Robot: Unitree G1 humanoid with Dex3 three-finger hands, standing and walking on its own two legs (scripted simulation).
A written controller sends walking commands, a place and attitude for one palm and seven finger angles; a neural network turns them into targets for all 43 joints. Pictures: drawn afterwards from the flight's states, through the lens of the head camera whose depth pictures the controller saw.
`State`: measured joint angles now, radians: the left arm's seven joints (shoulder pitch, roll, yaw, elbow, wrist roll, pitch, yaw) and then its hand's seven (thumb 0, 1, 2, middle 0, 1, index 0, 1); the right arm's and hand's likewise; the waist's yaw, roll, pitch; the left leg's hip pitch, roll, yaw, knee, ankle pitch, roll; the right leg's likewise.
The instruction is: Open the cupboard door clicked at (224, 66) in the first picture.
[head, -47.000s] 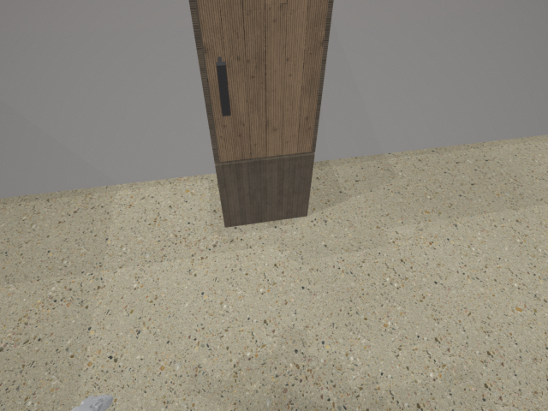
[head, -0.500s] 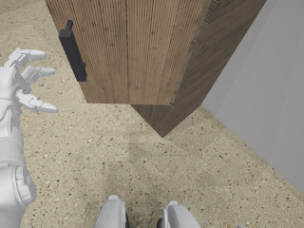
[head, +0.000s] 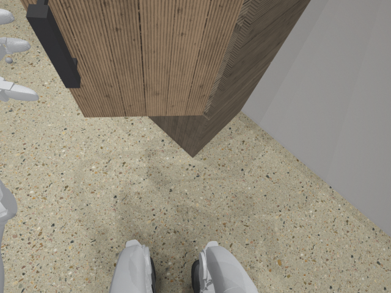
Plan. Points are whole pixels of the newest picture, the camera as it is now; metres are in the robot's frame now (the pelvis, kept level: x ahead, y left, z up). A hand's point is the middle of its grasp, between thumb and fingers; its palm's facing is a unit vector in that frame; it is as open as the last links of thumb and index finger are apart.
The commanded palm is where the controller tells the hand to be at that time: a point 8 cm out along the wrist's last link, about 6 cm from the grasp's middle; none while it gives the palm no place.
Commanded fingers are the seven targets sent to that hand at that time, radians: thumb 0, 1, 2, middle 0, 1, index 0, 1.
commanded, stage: move the hooked fingers beside the handle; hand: left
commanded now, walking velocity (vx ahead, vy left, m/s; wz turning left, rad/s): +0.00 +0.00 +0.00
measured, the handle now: (60, 43) +0.57 +0.21 +0.07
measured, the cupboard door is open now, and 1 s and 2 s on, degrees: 49 49 49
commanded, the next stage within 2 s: slide the fingers in behind the handle in 0.74 s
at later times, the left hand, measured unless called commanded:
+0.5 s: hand (10, 66) +0.51 +0.28 +0.08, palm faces +0.01 -1.00 -0.01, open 14.0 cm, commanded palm +0.49 +0.31 +0.08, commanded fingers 0.00 -0.50 0.30 -0.30 -1.20 -0.30 -1.20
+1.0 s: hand (16, 64) +0.51 +0.27 +0.07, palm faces +0.00 -1.00 +0.00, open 14.0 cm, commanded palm +0.50 +0.30 +0.08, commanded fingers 0.00 -0.50 0.30 -0.30 -1.20 -0.30 -1.20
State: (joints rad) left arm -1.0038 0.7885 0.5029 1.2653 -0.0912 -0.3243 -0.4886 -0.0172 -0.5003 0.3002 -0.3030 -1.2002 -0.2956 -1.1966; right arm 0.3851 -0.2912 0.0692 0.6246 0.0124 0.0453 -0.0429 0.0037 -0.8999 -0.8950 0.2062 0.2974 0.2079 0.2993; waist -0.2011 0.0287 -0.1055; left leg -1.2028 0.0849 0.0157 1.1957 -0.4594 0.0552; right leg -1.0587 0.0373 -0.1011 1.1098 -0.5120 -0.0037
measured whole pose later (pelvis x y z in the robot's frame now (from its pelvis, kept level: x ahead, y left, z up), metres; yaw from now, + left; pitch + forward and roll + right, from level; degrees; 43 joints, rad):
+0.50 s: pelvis +0.01 +0.01 +0.01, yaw +1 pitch +25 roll -6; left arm -0.92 0.70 0.46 1.21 -0.11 -0.34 -0.45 -0.02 -0.50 0.30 -0.30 -1.20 -0.30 -1.20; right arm 0.38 -0.28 0.06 0.61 0.00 0.08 -0.02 0.00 -0.90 -0.89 0.21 0.30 0.21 0.30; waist -0.18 0.03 -0.12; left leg -1.13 0.07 0.02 1.15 -0.46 0.06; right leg -0.98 0.03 -0.10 1.05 -0.51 0.00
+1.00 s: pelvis +0.00 +0.00 +0.00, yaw +0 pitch +26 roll -6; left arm -0.97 0.75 0.48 1.23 -0.12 -0.33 -0.48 -0.02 -0.50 0.30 -0.30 -1.20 -0.29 -1.20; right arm 0.38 -0.28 0.07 0.63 0.01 0.08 -0.03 0.00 -0.90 -0.89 0.21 0.30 0.21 0.30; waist -0.19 0.03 -0.11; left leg -1.20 0.09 0.01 1.20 -0.47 0.05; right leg -1.05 0.04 -0.11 1.11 -0.52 -0.01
